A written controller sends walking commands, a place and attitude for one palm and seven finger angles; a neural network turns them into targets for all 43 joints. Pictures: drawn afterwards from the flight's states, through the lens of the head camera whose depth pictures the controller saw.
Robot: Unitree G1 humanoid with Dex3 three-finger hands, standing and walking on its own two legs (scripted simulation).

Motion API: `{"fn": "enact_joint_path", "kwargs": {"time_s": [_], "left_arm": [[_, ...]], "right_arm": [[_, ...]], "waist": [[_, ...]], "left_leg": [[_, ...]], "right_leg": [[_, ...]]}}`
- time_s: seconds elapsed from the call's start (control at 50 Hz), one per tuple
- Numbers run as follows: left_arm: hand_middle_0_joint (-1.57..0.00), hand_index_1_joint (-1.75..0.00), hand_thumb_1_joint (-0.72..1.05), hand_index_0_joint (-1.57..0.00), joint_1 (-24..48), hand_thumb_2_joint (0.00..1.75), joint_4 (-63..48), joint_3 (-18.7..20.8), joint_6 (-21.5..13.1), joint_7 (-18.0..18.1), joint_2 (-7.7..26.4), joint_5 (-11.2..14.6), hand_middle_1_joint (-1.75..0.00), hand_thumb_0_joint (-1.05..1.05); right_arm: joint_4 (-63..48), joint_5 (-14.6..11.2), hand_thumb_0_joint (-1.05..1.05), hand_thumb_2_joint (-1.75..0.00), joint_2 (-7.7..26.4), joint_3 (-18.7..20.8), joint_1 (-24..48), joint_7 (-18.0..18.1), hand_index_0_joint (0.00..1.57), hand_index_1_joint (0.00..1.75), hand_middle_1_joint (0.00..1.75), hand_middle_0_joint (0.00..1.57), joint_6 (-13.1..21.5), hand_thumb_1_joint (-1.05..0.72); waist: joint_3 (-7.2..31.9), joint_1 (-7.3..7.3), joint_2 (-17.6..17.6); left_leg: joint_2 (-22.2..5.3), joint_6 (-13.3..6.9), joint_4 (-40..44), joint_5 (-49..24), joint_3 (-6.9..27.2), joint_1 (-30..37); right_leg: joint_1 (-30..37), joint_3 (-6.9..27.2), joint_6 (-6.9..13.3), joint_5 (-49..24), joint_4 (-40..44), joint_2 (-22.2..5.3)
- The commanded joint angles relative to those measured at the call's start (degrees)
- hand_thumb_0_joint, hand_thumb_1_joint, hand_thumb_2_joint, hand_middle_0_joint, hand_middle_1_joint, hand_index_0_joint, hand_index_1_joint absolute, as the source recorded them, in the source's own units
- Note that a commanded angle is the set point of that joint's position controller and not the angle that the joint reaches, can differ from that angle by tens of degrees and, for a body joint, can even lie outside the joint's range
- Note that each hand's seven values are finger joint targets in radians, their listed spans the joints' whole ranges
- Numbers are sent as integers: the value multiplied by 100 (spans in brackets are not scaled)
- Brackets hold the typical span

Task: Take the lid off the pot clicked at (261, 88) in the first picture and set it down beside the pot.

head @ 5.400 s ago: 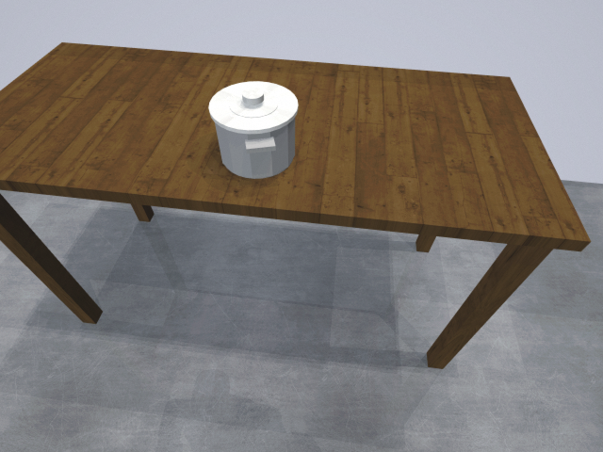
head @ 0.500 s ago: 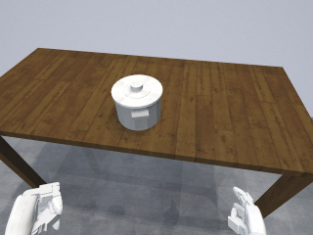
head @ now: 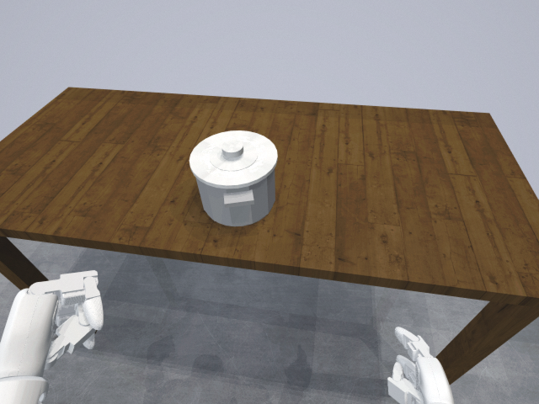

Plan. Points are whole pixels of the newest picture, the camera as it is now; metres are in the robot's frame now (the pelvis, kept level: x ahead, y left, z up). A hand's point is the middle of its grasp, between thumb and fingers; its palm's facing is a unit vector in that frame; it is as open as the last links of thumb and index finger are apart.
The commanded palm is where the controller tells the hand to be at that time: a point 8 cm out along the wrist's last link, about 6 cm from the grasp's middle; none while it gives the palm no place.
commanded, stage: reach forward and open the fingers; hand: left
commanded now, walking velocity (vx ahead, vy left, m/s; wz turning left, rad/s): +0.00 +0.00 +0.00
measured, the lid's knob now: (232, 148) +0.52 +0.14 +0.11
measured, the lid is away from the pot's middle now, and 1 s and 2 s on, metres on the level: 0.00 0.00 0.00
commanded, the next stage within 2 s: move the open hand above the knob in 1.06 s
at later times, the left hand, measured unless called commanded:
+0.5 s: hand (69, 303) +0.19 +0.27 +0.12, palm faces -0.20 -0.04 -0.98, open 4.6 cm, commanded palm +0.18 +0.27 +0.19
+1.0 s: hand (61, 259) +0.23 +0.29 +0.15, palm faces -0.11 -0.02 -0.99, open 10.1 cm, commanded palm +0.20 +0.28 +0.23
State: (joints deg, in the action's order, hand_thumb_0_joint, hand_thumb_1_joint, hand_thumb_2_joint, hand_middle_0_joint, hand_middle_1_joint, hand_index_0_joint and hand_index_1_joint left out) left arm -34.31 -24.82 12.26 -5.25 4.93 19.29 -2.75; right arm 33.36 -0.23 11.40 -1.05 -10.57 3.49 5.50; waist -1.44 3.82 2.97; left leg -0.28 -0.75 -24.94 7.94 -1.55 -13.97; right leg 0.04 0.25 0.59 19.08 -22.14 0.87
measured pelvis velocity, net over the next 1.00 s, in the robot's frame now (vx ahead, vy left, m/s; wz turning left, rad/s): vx -0.06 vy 0.03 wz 0.05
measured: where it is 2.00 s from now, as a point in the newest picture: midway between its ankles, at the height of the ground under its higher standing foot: outside the picture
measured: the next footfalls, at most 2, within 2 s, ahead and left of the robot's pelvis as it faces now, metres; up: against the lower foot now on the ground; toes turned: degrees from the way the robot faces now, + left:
none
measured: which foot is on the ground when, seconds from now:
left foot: down 0.00-1.00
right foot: down 0.00-1.00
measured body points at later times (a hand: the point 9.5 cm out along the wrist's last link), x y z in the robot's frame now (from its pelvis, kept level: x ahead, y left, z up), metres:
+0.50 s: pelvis -0.03 +0.01 -0.01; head -0.02 -0.04 +0.44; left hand +0.19 +0.27 +0.17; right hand +0.20 -0.20 -0.09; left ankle +0.06 +0.11 -0.74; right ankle -0.08 -0.11 -0.74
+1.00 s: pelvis -0.06 +0.03 -0.01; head -0.05 -0.01 +0.44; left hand +0.23 +0.29 +0.21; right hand +0.17 -0.17 -0.10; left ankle +0.06 +0.11 -0.74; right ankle -0.08 -0.11 -0.74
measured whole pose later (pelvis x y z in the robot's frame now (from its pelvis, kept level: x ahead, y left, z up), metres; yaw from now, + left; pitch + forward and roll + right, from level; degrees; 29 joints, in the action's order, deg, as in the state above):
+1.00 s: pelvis -0.06 +0.03 -0.01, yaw +3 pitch -3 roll -2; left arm 9.7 -8.8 1.2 2.2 -21.6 40.1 -42.4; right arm 32.7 -2.2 15.0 -1.3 -4.6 -1.2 -3.9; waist -3.9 4.1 7.5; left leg 1.6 -3.1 -25.7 2.6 0.2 -20.0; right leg -7.7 -2.0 -1.2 17.8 -28.7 -0.6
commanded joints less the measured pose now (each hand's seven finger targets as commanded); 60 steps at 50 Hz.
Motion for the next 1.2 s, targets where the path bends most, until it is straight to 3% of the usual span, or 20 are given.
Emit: {"fn": "enact_joint_path", "kwargs": {"time_s": [0.0,0.02,0.06,0.14,0.18,0.22,0.28,0.36,0.48,0.54,0.58,0.64,0.68,0.74,0.92,0.98,1.02,1.08,1.14,1.18], "left_arm": [[-126,-139,81,-126,312,93,-1612,360,386,241,1735,-2346,-139,0],[-125,-136,78,-125,-175,95,-1163,533,596,209,1899,-2735,-136,0],[-123,-129,71,-123,312,99,-1304,565,812,44,2424,-3379,-129,0],[-118,-115,58,-118,854,107,-866,441,1001,-484,2828,-3981,-115,0],[-116,-107,51,-116,1439,111,-788,369,994,-879,2949,-3872,-107,0],[-114,-100,45,-114,1721,115,-610,318,908,-1244,3095,-3734,-100,0],[-110,-90,35,-110,2396,119,-718,509,776,-1638,3528,-3684,-90,0],[-105,-76,23,-105,3013,123,-207,528,521,-1980,3649,-3727,-76,0],[-97,-54,6,-97,3502,129,-43,446,365,-2086,3458,-3652,-54,0],[-94,-44,-3,-94,4052,132,60,353,347,-2113,3551,-3729,-44,0],[-91,-36,-10,-91,4376,135,-57,395,395,-2062,3625,-3821,-36,0],[-88,-26,-19,-88,4697,139,376,219,471,-2125,3535,-3849,-26,0],[-85,-19,-25,-85,4918,142,250,272,526,-2111,3589,-3896,-19,0],[-82,-8,-35,-82,5162,148,324,91,558,-2212,3504,-3885,-8,0],[-82,-8,-36,-82,6110,151,631,-50,737,-2424,3554,-3948,-8,0],[-82,-8,-36,-82,6229,151,744,-63,766,-2455,3528,-3939,-8,0],[-83,-8,-36,-83,6457,152,783,-43,774,-2545,3650,-3990,-8,0],[-83,-8,-37,-83,6658,153,1018,-96,787,-2560,3601,-3962,-8,0],[-83,-8,-37,-83,7031,153,1043,-169,774,-2662,3650,-3974,-8,0],[-83,-8,-37,-83,7198,153,1199,-444,831,-2642,3326,-3949,-8,0]], "right_arm": [[-1265,37,0,-90,788,261,990,-148,20,30,30,20,-243,-90],[-1215,11,0,-90,786,310,1001,-183,20,30,30,20,-444,-90],[-1360,-32,0,-90,911,277,1222,-223,20,30,30,20,-780,-90],[-1343,-165,0,-90,895,286,1303,-216,20,30,30,20,-946,-90],[-1349,-274,0,-90,928,282,1523,-236,20,30,30,20,-910,-90],[-1300,-271,0,-90,964,289,1341,-206,20,30,30,20,-889,-90],[-1330,-291,0,-90,990,261,1547,-166,20,30,30,20,-771,-90],[-1188,-238,0,-90,973,230,1312,-165,20,30,30,20,-811,-90],[-1259,-247,0,-90,929,263,1427,-323,20,30,30,20,-703,-90],[-1162,-197,0,-90,984,258,1397,-342,20,30,30,20,-763,-90],[-1227,-237,0,-90,949,251,1476,-377,20,30,30,20,-677,-90],[-1106,-198,0,-90,984,238,1441,-375,20,30,30,20,-756,-90],[-1181,-244,0,-90,964,246,1507,-411,20,30,30,20,-669,-90],[-1125,-206,0,-90,991,246,1513,-423,20,30,30,20,-707,-90],[-1073,-243,0,-90,979,205,1555,-424,20,30,30,20,-647,-90],[-1094,-252,0,-90,995,230,1503,-427,20,30,30,20,-592,-90],[-1049,-245,0,-90,992,212,1536,-411,20,30,30,20,-626,-90],[-1039,-273,0,-90,1019,217,1503,-395,20,30,30,20,-583,-90],[-993,-235,0,-90,1016,202,1565,-368,20,30,30,20,-605,-90],[-998,-284,0,-90,998,213,1470,-380,20,30,30,20,-532,-90]], "waist": [[667,95,588],[740,165,267],[897,118,123],[1140,62,-22],[1022,-29,118],[1045,-67,-317],[946,-75,38],[885,-62,-8],[935,-26,363],[1038,11,187],[1110,-9,616],[1040,4,273],[1177,9,586],[1270,37,385],[1318,-2,286],[1292,-56,619],[1370,15,210],[1205,-87,473],[1295,-6,350],[1325,-135,521]], "left_leg": [[-12,-136,-322,-1149,-162,764],[-35,-129,-386,-1064,-159,651],[-8,-132,-451,-739,-99,539],[46,-201,-561,-545,89,632],[107,-222,-579,-522,115,683],[134,-245,-509,-561,192,678],[181,-260,-505,-692,186,810],[209,-243,-283,-607,231,929],[179,-205,-149,-399,225,1120],[166,-205,7,-172,275,1147],[143,-171,27,-113,327,1230],[125,-154,209,202,401,1132],[110,-147,194,259,441,1213],[92,-129,327,429,506,1211],[93,-105,390,653,586,1205],[100,-115,345,841,653,1246],[102,-111,414,842,624,1205],[125,-114,327,1025,622,1141],[134,-103,414,1101,632,1141],[141,-108,311,1141,643,1205]], "right_leg": [[-1785,-259,45,-1514,-112,65],[-1803,-253,50,-1417,-162,83],[-1890,-141,35,-1172,-195,65],[-1878,-80,-36,-1193,-146,7],[-1881,-49,-42,-1458,-99,12],[-1860,-126,-133,-1542,-68,-22],[-1828,-57,-117,-1858,15,-12],[-1818,-196,-129,-1371,162,5],[-1790,-248,-34,-1005,192,96],[-1796,-306,-41,-639,240,120],[-1732,-284,30,-563,118,135],[-1784,-352,12,-286,180,166],[-1733,-318,71,-278,54,170],[-1704,-348,46,-200,73,171],[-1734,-357,55,-56,-24,177],[-1866,-344,99,-13,-118,197],[-1781,-337,59,49,-46,176],[-1943,-336,88,146,-121,190],[-1905,-334,71,236,-92,185],[-2006,-353,93,190,-210,193]]}}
